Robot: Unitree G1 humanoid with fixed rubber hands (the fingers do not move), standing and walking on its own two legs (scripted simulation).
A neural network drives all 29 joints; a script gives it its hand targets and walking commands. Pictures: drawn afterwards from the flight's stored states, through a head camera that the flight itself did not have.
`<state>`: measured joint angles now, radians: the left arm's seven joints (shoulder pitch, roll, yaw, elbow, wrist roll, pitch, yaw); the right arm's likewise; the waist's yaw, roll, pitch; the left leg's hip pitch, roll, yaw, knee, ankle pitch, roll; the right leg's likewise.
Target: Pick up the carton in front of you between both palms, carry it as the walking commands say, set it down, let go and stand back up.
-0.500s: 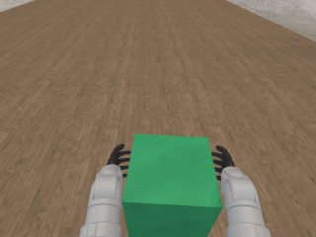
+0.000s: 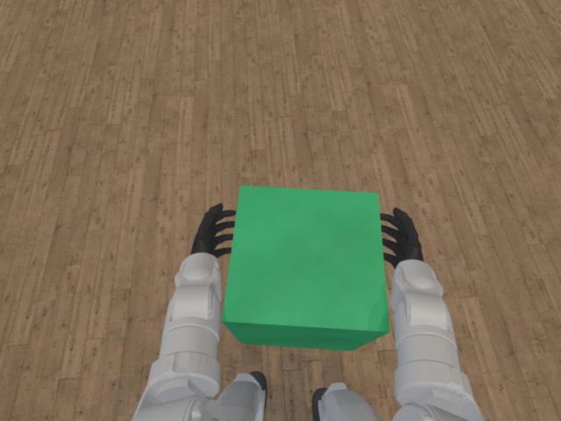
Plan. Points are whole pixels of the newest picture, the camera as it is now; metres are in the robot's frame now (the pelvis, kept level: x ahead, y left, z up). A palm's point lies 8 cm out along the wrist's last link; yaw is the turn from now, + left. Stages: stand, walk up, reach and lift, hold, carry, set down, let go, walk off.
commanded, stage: set down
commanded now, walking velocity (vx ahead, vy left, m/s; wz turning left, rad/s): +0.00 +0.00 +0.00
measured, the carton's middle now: (302, 277) +0.34 -0.01 -0.14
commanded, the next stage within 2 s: none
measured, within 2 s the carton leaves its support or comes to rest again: neither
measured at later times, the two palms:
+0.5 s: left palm (229, 254) +0.41 +0.12 -0.21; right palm (381, 267) +0.38 -0.17 -0.20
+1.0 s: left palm (243, 258) +0.45 +0.11 -0.37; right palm (365, 277) +0.40 -0.18 -0.36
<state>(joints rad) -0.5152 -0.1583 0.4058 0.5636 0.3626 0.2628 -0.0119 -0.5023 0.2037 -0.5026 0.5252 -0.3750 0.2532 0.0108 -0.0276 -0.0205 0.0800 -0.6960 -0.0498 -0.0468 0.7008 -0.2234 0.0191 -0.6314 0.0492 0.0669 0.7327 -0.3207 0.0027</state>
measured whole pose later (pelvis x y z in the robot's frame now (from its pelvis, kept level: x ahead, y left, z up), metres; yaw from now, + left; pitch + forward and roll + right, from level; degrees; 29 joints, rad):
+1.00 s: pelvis -0.06 +0.01 -0.26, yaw -4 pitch +45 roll -4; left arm -1.11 0.09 0.30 0.83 0.18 0.24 0.06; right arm -0.98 0.05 -0.55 0.65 -0.14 0.23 -0.10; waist -0.05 0.00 -0.08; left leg -2.10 -0.12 -0.07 1.77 -0.46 -0.01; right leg -2.01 0.14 0.04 1.80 -0.59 0.07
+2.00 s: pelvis -0.07 +0.01 -0.37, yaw -6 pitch +36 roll -3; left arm -1.43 0.30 0.19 1.15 0.05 0.16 0.04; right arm -1.27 -0.07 -0.44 0.89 -0.04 0.17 -0.16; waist -0.03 -0.02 0.29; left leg -2.27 -0.07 -0.04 2.19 -0.53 -0.01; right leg -2.20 0.17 0.00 2.21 -0.64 0.07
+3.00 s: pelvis -0.07 +0.01 -0.37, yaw -7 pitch +35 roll -2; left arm -1.40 0.47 0.01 1.06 -0.22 0.09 0.05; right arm -1.23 -0.23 -0.17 0.86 0.23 0.09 -0.19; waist -0.05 -0.03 0.32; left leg -2.24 -0.01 0.00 2.18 -0.54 0.03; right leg -2.19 0.09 -0.03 2.19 -0.62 0.02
